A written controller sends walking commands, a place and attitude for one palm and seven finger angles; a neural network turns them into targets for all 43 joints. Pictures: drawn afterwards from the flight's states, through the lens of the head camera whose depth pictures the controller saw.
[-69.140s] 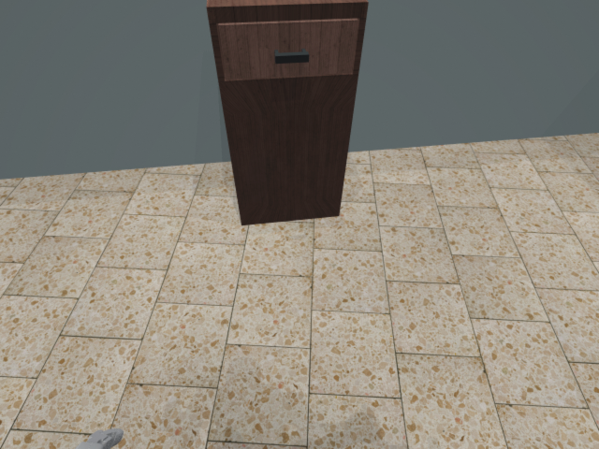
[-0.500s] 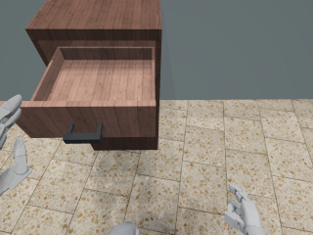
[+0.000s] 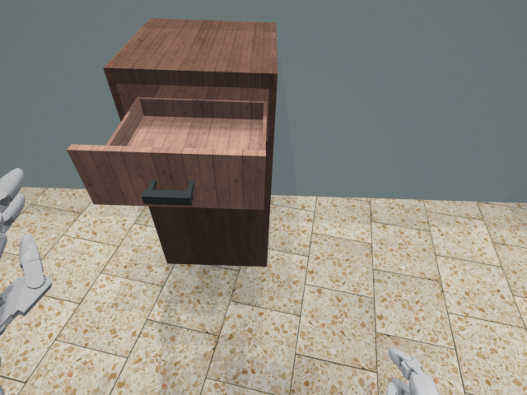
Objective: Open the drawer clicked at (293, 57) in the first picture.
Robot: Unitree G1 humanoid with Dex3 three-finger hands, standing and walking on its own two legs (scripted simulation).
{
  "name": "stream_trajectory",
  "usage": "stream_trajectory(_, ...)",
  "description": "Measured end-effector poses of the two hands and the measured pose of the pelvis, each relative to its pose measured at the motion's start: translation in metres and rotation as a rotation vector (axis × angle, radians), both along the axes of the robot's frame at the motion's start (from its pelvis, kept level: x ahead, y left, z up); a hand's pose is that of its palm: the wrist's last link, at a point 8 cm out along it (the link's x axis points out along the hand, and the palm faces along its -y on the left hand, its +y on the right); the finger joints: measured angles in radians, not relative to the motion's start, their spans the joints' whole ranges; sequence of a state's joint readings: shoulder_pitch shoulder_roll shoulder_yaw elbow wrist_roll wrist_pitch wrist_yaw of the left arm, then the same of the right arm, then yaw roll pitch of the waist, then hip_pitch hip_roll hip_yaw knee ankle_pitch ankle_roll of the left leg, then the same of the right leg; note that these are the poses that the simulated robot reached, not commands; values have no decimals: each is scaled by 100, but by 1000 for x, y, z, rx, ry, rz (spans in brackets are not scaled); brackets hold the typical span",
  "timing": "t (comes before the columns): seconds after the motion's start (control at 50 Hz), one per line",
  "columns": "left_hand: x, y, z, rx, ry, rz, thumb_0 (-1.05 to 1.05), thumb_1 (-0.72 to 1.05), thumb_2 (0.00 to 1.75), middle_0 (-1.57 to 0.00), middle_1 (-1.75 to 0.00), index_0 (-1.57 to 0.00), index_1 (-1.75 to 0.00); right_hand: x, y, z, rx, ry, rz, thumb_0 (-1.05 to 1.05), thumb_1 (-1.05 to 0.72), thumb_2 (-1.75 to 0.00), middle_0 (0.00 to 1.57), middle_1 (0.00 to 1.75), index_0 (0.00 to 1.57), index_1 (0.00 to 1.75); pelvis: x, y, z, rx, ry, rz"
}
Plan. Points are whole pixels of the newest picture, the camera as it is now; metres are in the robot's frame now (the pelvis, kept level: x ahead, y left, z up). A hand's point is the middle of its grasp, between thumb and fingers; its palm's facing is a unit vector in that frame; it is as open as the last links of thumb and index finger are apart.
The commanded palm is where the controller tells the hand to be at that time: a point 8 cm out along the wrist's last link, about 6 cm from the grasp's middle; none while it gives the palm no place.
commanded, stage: stop stepping back and stand still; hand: left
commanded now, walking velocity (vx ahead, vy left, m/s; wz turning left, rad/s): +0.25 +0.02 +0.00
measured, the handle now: (170, 191) +0.52 +0.23 +0.00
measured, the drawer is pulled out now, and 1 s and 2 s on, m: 0.30 0.30 0.30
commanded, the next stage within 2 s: let the arm hang, fingers relaxed in 0.50 s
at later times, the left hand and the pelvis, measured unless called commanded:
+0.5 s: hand (45, 345) +0.13 +0.22 +0.17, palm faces +0.40 -0.82 -0.40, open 7.4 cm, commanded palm +0.07 +0.26 +0.19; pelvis -0.06 -0.02 +0.00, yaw +1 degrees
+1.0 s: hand out of the picture -0.03 +0.17 -0.18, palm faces +0.10 -0.98 -0.20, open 7.0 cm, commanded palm none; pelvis -0.05 -0.02 -0.01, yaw +5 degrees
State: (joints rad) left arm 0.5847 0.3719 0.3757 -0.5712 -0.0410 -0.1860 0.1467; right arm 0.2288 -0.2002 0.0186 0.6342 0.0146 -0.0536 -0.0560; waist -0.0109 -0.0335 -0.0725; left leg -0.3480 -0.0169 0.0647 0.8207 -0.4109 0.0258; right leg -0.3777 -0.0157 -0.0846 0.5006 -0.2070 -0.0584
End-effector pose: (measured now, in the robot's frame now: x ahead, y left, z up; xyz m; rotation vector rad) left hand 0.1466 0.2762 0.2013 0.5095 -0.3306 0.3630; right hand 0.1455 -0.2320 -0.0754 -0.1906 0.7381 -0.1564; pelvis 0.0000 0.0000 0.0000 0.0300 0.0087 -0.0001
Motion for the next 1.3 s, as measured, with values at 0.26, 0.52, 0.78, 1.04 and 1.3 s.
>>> stream_trajectory(0.26,-50,-11,4,49,18,-42,1,88,90,-21,-31,-21,-30,-75,-12,2,-20,-2,-39,1,-90,-90,20,30,20,30,-41,-6,2,-36,-32,9)
stream_trajectory(0.52,-54,-22,-20,-43,61,-5,1,89,90,-21,-30,-21,-30,-64,-32,-5,-28,43,-22,1,-90,-90,21,30,21,30,-55,-20,-2,-28,-19,17)
stream_trajectory(0.78,-32,-26,-232,-340,853,70,0,90,90,-20,-30,-20,-30,-63,-21,-43,2,163,91,1,-90,-90,20,30,20,30,-53,-16,-17,-1,-13,75)
stream_trajectory(1.04,-200,-51,-344,-622,1567,289,-2,97,90,-21,-30,-21,-30,-179,-12,-64,22,659,3,1,-91,-90,20,30,20,30,-44,-18,-5,-42,-24,89)
stream_trajectory(1.3,-223,-50,-331,-606,1675,375,0,91,90,-20,-30,-20,-30,-170,2,-71,81,669,-23,1,-91,-90,20,30,20,30,-31,-14,4,-28,-36,70)
